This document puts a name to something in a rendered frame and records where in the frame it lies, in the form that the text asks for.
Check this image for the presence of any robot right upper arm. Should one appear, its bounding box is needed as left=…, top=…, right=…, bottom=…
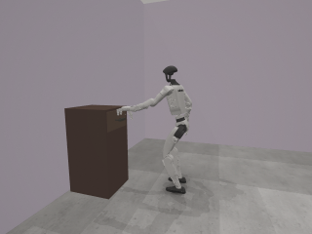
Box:
left=181, top=86, right=192, bottom=108

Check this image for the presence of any drawer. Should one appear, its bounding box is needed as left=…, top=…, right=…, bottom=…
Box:
left=106, top=110, right=127, bottom=132

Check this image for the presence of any cabinet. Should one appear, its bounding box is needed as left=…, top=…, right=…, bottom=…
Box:
left=64, top=104, right=129, bottom=200

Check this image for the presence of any handle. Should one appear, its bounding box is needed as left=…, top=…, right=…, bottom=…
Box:
left=115, top=117, right=126, bottom=122

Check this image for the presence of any right robot thigh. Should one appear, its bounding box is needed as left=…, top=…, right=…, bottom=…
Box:
left=170, top=137, right=179, bottom=157

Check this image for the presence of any humanoid robot head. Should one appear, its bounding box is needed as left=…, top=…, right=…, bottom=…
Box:
left=163, top=65, right=179, bottom=86

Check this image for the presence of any robot right forearm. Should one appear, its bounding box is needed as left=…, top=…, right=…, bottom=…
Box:
left=183, top=105, right=192, bottom=122

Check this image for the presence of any left robot hand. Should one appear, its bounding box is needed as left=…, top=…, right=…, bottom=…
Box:
left=116, top=106, right=133, bottom=120

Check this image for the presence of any robot left forearm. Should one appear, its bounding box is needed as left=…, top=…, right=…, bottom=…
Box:
left=129, top=98, right=154, bottom=112

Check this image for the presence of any robot left upper arm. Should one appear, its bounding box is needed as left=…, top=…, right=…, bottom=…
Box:
left=150, top=85, right=174, bottom=107

